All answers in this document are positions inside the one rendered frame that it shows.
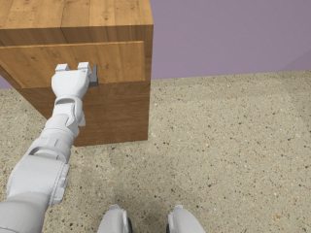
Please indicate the handle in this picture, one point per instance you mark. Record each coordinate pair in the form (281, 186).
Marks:
(93, 79)

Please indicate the robot left upper arm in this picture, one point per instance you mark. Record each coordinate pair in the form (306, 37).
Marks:
(38, 183)

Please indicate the robot left hand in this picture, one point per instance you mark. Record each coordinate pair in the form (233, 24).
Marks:
(72, 82)

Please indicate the left robot thigh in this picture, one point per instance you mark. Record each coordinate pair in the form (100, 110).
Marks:
(114, 221)

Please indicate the robot left forearm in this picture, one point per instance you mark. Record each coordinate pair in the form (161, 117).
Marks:
(58, 136)

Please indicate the right robot thigh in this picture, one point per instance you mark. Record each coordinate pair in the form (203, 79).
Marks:
(183, 221)

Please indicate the cabinet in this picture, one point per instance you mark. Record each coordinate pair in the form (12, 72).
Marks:
(115, 112)

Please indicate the robot thigh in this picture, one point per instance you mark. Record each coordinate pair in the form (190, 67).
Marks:
(114, 221)
(183, 221)

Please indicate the drawer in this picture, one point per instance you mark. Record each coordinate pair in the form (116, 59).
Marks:
(34, 65)

